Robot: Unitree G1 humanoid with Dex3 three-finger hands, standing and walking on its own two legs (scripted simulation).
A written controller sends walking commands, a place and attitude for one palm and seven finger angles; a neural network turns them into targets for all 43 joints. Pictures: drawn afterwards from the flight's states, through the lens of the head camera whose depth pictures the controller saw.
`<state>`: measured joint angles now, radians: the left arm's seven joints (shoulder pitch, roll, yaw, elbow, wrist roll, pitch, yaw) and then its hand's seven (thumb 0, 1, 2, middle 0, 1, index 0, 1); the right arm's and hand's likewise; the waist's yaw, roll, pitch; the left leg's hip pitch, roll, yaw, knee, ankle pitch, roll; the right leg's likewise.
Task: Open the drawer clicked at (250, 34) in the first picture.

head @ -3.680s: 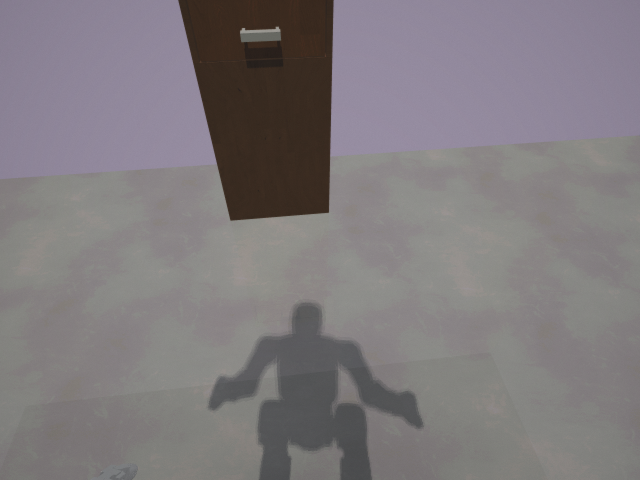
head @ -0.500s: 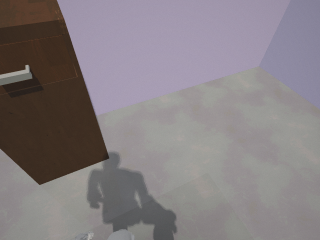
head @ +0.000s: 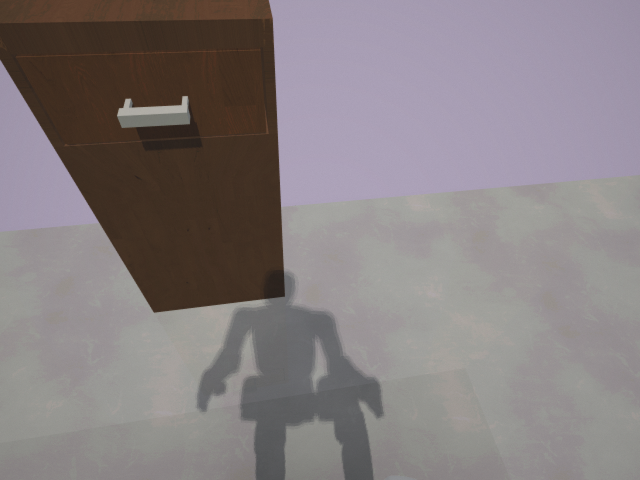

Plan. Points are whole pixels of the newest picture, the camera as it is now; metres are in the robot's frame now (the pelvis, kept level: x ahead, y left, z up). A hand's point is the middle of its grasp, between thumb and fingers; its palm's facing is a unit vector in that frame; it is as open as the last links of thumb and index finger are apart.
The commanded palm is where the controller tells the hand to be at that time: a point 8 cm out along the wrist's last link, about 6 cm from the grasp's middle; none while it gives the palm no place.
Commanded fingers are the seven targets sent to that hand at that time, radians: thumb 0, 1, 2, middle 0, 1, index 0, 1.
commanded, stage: turn to face it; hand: left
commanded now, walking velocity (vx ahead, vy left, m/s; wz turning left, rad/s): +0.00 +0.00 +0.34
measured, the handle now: (156, 109) +0.72 +0.35 +0.04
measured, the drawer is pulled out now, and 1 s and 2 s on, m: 0.00 0.00 0.00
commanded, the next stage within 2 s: take the last steps up to it in 0.22 s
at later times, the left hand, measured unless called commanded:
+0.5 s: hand out of the picture -0.04 +0.13 -0.16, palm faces +0.26 -0.94 -0.23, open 7.3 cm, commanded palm none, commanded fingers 0.00 0.90 0.90 -0.20 -0.30 -0.20 -0.30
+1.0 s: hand out of the picture +0.10 +0.23 -0.17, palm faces +0.23 -0.96 -0.17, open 7.4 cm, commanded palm none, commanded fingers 0.00 0.90 0.90 -0.20 -0.30 -0.20 -0.30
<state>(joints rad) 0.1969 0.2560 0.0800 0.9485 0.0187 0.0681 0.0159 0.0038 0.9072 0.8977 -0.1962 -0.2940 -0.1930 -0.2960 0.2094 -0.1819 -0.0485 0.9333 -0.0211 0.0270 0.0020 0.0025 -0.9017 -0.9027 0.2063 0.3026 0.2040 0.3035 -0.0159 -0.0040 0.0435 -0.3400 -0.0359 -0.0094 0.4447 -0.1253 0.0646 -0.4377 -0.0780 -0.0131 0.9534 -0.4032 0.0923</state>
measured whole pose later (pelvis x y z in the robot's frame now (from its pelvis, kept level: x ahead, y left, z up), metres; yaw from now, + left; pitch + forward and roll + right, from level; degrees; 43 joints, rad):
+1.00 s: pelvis +0.08 +0.04 +0.00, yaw +12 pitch -1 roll +1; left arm 0.19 0.20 0.05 1.04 0.02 0.01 -0.02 0.00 0.91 0.90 -0.20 -0.29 -0.19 -0.30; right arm 0.40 -0.15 -0.03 1.11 -0.02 -0.05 -0.03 -0.01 -0.92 -0.90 0.20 0.30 0.20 0.30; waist 0.00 -0.04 0.05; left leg 0.07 -0.03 0.12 0.29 -0.34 0.03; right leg -0.57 -0.11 -0.09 0.92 -0.21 0.03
